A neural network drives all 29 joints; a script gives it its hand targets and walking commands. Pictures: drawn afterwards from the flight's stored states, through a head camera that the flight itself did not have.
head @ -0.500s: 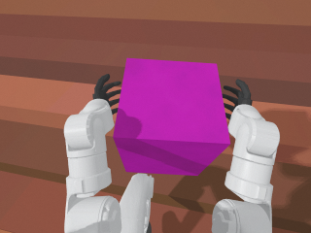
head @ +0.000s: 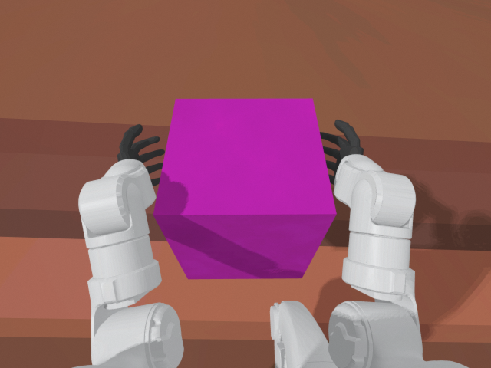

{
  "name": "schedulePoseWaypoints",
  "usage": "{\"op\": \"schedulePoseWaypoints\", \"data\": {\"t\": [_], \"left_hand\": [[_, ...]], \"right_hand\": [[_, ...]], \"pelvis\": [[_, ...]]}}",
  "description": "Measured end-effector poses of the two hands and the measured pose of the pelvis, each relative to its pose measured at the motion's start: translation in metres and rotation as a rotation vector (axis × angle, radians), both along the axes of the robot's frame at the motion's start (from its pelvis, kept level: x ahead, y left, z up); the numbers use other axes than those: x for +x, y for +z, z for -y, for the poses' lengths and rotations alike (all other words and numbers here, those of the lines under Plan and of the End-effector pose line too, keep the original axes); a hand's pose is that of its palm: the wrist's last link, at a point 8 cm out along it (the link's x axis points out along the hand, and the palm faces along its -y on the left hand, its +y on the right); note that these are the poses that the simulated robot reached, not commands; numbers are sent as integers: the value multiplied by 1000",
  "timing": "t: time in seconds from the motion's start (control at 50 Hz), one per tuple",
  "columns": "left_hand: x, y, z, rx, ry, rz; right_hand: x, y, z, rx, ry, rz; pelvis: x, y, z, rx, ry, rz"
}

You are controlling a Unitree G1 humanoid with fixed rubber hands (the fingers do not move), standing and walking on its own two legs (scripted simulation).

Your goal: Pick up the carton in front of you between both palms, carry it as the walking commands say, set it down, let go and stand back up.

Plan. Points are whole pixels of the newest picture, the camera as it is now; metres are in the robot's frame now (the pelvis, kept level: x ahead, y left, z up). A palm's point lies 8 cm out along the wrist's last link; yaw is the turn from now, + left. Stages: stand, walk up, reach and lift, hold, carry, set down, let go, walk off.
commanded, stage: carry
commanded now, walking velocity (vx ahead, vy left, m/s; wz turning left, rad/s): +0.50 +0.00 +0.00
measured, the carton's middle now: (244, 197) +0.36 +0.00 +0.11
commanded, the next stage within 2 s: none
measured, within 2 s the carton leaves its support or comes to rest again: neither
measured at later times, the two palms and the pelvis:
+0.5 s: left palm (171, 12) +0.62 +0.13 +0.32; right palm (329, 32) +0.64 -0.18 +0.29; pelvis +0.29 -0.04 +0.16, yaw -1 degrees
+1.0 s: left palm out of the picture +0.97 +0.11 +0.49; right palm out of the picture +0.95 -0.20 +0.52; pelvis +0.61 -0.04 +0.32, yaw -1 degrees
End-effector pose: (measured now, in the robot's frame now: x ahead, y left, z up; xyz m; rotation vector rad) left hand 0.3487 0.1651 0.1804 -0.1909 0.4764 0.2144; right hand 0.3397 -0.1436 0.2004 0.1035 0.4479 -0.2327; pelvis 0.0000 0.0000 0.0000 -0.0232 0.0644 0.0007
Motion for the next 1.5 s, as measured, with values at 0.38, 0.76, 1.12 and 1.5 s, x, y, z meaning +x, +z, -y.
{"op": "schedulePoseWaypoints", "data": {"t": [0.38,0.76,1.12,1.5], "left_hand": [[184,77,23,5,131,-146],[472,196,74,66,-97,-162],[678,335,47,-27,74,-123],[957,505,41,56,3,4]], "right_hand": [[234,39,22,67,66,-189],[428,192,74,65,-180,-135],[722,327,46,-4,38,-116],[971,456,37,88,6,-84]], "pelvis": [[210,134,57,-4,14,7],[450,257,7,114,-11,24],[688,365,75,-74,-2,-15],[947,492,22,85,16,-9]]}}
